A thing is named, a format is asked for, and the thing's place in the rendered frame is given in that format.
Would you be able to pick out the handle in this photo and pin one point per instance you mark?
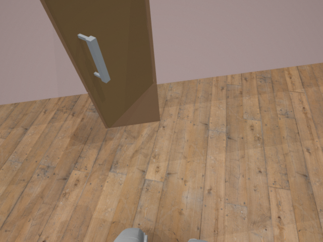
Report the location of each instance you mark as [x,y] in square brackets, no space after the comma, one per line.
[97,57]

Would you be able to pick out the cupboard door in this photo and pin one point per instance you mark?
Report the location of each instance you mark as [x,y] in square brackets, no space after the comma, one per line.
[120,28]

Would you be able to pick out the left robot thigh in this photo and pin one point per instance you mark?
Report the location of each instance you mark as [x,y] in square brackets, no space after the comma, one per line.
[132,235]

